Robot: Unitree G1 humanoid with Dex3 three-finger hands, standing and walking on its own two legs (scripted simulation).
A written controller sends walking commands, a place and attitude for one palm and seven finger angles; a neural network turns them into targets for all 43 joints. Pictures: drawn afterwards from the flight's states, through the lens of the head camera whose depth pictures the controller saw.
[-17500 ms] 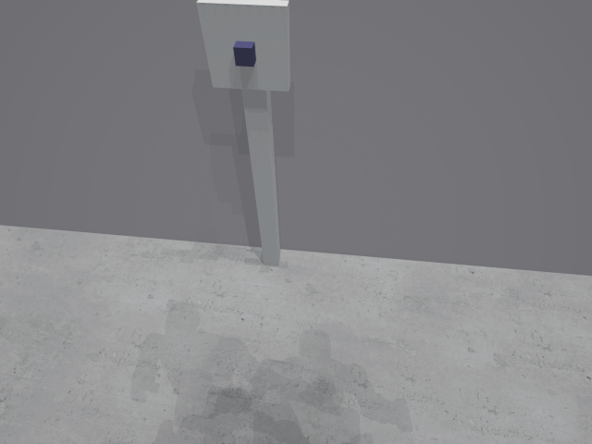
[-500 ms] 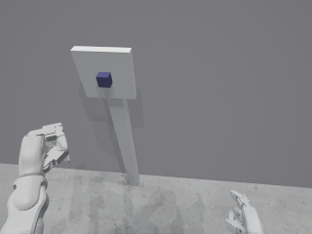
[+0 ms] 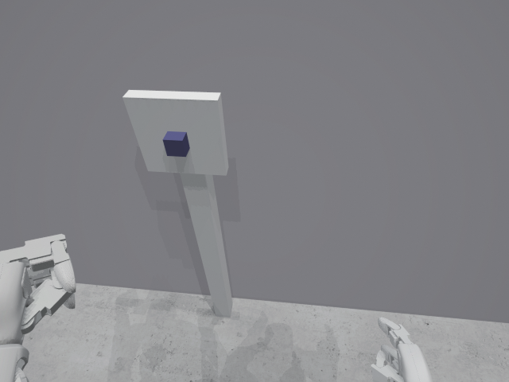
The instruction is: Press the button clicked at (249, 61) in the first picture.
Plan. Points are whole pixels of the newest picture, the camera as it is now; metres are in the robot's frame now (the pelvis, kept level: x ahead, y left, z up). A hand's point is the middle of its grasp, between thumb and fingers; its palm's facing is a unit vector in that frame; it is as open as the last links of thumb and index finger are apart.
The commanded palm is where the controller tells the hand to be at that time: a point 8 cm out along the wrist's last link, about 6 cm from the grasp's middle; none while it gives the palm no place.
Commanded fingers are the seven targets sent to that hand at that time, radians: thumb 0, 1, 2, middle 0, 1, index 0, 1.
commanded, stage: draw the hand back to the body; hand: left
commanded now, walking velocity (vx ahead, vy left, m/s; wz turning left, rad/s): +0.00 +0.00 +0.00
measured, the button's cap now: (177, 143) +0.50 +0.23 +0.12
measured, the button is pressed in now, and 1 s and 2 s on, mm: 0 0 0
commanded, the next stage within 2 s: step back with the hand held close in 0.18 s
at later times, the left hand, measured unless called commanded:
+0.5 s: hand (77, 282) +0.18 +0.24 +0.15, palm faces +0.35 -0.83 -0.44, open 3.1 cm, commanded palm +0.11 +0.28 +0.17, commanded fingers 0.00 0.90 0.90 -1.30 -1.50 -1.30 -1.50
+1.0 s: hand out of the picture +0.07 +0.28 +0.15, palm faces +0.41 -0.79 -0.46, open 3.1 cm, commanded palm +0.00 +0.31 +0.17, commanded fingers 0.00 0.90 0.90 -1.30 -1.50 -1.30 -1.50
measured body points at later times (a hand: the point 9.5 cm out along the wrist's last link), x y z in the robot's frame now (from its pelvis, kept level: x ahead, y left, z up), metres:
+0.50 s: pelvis -0.02 +0.00 +0.00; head -0.01 -0.01 +0.45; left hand +0.15 +0.28 +0.18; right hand +0.17 -0.23 -0.08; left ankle +0.01 +0.12 -0.74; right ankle -0.04 -0.12 -0.74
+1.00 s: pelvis -0.12 +0.03 -0.02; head -0.10 +0.04 +0.43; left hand +0.04 +0.32 +0.18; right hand +0.07 -0.20 -0.09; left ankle +0.00 +0.12 -0.74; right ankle -0.05 -0.12 -0.74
